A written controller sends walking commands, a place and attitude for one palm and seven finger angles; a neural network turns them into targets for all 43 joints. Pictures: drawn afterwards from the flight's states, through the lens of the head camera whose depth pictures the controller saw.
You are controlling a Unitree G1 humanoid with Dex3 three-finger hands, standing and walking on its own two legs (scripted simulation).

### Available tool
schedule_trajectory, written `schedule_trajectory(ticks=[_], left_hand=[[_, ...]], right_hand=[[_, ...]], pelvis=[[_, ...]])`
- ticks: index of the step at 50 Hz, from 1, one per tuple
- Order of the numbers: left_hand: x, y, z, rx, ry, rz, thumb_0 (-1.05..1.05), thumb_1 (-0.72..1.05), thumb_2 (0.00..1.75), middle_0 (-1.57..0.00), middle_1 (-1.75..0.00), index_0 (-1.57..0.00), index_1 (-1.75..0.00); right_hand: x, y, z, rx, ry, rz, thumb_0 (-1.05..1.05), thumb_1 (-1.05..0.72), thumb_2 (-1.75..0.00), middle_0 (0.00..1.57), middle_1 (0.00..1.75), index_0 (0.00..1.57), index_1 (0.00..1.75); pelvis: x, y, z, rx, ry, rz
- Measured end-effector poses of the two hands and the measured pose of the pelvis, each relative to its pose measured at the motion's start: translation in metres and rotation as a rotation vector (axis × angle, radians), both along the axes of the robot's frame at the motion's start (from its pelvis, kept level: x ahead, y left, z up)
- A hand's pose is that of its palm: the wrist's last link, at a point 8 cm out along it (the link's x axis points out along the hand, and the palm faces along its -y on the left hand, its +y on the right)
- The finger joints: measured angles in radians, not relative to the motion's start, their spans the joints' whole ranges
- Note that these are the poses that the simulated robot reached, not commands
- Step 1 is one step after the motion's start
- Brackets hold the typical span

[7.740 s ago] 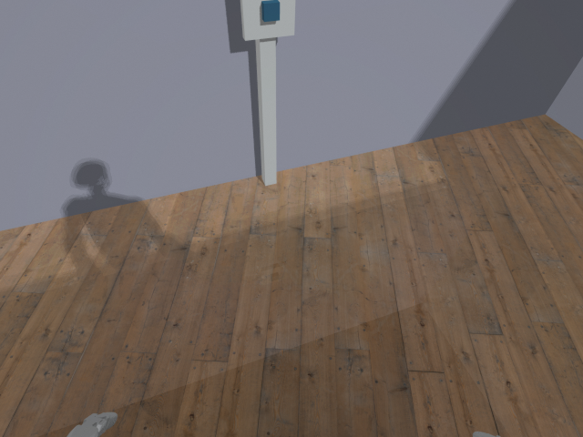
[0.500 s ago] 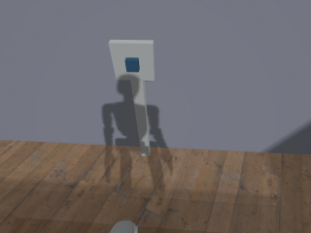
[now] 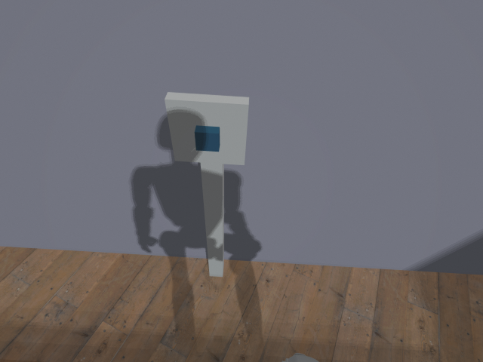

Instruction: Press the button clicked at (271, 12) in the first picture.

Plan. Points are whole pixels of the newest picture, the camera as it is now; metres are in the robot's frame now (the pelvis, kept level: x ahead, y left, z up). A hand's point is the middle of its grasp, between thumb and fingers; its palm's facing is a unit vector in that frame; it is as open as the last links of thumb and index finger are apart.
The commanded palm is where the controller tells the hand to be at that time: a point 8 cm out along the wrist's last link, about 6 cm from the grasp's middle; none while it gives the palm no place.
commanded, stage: take the last steps up to it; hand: left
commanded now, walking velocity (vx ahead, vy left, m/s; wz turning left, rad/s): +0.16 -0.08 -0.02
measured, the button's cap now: (207, 137) +0.58 +0.12 +0.04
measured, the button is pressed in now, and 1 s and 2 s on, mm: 0 0 0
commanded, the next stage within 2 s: come to a stop and stand still in 0.04 s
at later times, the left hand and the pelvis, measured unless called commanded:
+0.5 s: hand (172, 360) +0.16 +0.14 -0.17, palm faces +0.06 -0.97 -0.25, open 7.3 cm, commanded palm none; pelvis +0.08 -0.05 -0.01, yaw +1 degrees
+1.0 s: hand out of the picture +0.03 +0.21 -0.18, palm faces +0.06 -0.98 -0.21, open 7.4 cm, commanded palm none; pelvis +0.04 +0.02 +0.00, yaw +0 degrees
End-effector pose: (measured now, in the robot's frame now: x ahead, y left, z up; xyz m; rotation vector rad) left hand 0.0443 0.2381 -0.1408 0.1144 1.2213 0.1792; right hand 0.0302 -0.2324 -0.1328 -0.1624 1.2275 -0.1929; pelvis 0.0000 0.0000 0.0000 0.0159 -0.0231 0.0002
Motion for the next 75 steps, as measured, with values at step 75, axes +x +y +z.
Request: schedule_trajectory(ticks=[75], left_hand=[[-0.07, -0.031, -0.005, -0.028, 0.229, 0.004, 0.01, 0.91, 0.9, -0.2, -0.3, -0.2, -0.3]], right_hand=[[-0.083, 0.03, -0.017, 0.091, 0.286, -0.048, 0.01, -0.91, -0.9, 0.2, 0.3, 0.2, 0.3]], pelvis=[[-0.002, 0.002, 0.001, -0.008, -0.009, 0.001]])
